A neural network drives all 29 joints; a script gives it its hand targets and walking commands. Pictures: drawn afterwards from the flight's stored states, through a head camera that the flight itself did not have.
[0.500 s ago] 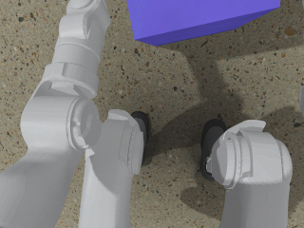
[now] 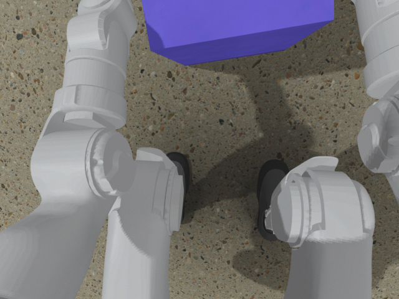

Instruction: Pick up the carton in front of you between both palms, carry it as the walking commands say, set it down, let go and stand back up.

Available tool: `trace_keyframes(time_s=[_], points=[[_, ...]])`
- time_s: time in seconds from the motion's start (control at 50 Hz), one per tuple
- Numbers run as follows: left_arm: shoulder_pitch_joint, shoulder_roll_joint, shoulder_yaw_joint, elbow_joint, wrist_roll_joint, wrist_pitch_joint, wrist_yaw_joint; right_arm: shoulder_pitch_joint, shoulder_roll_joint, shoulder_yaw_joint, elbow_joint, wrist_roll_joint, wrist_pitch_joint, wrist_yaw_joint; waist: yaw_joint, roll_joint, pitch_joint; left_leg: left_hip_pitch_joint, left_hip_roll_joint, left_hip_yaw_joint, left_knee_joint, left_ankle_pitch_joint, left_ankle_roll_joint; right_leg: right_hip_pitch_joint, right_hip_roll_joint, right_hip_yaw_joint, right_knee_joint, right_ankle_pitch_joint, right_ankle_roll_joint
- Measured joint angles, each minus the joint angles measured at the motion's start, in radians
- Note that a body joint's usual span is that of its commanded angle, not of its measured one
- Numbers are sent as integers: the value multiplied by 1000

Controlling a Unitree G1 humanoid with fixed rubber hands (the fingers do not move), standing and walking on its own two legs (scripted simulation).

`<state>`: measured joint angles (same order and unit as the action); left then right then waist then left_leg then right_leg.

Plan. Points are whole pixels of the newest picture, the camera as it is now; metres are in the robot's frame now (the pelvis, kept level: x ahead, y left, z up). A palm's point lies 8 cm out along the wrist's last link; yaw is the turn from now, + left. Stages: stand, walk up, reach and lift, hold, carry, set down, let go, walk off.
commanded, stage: reach and lift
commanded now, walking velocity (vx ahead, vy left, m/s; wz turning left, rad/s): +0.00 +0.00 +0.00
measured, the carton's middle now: out of the picture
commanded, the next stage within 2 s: none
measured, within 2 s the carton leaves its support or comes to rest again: leaves its support in 0.02 s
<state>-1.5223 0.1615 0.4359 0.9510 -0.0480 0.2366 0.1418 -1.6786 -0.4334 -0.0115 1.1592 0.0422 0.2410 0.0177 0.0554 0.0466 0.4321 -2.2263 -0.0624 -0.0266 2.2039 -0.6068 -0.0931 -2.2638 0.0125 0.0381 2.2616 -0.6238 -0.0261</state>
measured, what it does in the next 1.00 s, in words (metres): rises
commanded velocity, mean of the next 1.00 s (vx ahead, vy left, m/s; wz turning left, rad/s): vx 0.00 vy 0.00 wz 0.00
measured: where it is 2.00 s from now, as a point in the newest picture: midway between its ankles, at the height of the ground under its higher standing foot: (219, 207)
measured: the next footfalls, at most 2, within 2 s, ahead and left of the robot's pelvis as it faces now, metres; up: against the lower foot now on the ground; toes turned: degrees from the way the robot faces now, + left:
none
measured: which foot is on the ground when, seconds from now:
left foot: down 0.00-1.00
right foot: down 0.00-1.00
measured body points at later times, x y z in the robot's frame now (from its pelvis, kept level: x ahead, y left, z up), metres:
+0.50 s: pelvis -0.02 +0.02 +0.09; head +0.27 -0.03 +0.43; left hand +0.51 +0.13 +0.02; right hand +0.53 -0.17 +0.02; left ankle +0.11 +0.14 -0.33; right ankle +0.09 -0.11 -0.33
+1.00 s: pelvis +0.02 +0.01 +0.21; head +0.22 -0.02 +0.61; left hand +0.48 +0.13 +0.17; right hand +0.48 -0.17 +0.16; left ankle +0.11 +0.14 -0.33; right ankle +0.09 -0.11 -0.33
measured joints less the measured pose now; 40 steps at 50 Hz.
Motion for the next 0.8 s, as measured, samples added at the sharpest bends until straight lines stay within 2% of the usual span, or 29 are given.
trace_keyframes(time_s=[0.06, 0.12, 0.22, 0.36, 0.44, 0.56, 0.7, 0.8], points=[[47, -10, -29, -50, -33, 19, 31, 64, 17, 15, -65, 19, 22, -37, 3, 2, -47, -14, -4, -5, -7, 3, -1, -12, 4, 0, -11, 2, 3], [121, -42, -41, -133, -48, 36, 83, 133, 54, 10, -142, 22, 56, -99, 5, 2, -113, -20, -12, -12, -26, 14, -1, -17, 17, 5, -38, 12, 13], [263, -107, 13, -254, 5, 70, 63, 230, 122, -83, -217, -34, 101, -83, -6, -6, -265, -1, -21, -23, -96, 12, -11, -6, 39, 19, -118, 44, 38], [313, -202, 174, -255, 212, 123, -2, 289, 205, -281, -175, -217, 136, -24, -9, -34, -432, 59, 6, -10, -237, 65, 16, 54, 59, 35, -272, 107, 53], [329, -227, 216, -274, 287, 146, -28, 316, 238, -344, -182, -288, 144, -5, -4, -47, -474, 94, 13, -7, -316, 97, 21, 89, 62, 39, -353, 140, 53], [364, -230, 206, -337, 293, 171, -48, 361, 284, -375, -260, -317, 159, -2, -9, -44, -497, 133, 7, -15, -398, 129, 20, 135, 51, 34, -434, 165, 50], [440, -235, 148, -406, 257, 198, -49, 465, 323, -361, -389, -289, 199, -5, -17, -34, -534, 205, 3, -25, -467, 128, 22, 215, 41, 25, -505, 158, 49], [525, -251, 118, -421, 248, 206, -49, 568, 354, -355, -438, -276, 215, -12, -16, -34, -582, 300, 10, -25, -531, 116, 29, 310, 41, 26, -572, 146, 49]])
